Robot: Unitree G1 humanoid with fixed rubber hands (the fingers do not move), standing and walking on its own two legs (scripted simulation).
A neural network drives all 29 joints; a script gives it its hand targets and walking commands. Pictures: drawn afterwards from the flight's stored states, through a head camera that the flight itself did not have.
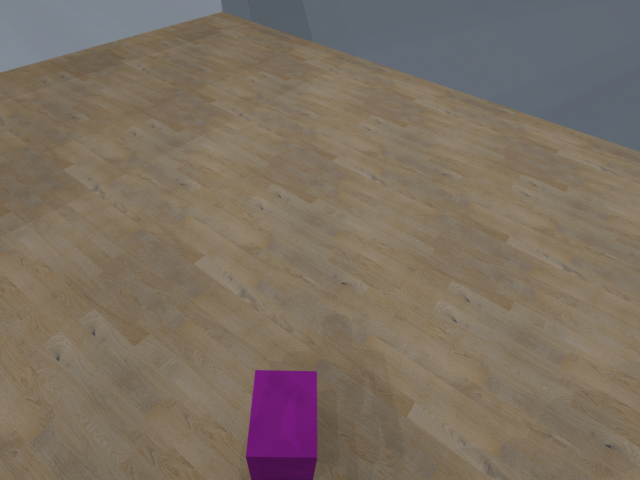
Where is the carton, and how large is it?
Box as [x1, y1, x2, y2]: [246, 370, 316, 479]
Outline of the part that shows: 255,370 246,451 246,459 251,479 312,479 316,461 316,371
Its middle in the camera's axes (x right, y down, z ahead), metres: -0.09 +0.52 +1.09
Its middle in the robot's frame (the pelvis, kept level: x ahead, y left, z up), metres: +0.44 +0.05 -0.67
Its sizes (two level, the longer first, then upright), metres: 0.218 0.171 0.222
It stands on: the floor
